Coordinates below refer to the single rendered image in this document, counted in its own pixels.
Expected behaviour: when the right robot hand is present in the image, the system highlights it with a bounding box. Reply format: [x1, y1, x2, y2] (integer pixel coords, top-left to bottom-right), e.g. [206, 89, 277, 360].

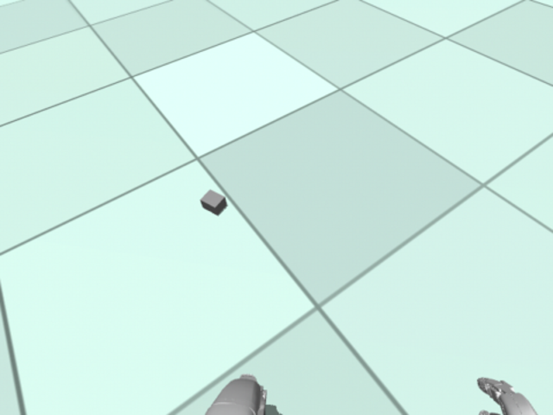
[477, 378, 537, 415]

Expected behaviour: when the small box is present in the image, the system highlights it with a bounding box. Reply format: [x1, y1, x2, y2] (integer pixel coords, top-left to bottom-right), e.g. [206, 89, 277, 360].
[200, 189, 227, 215]

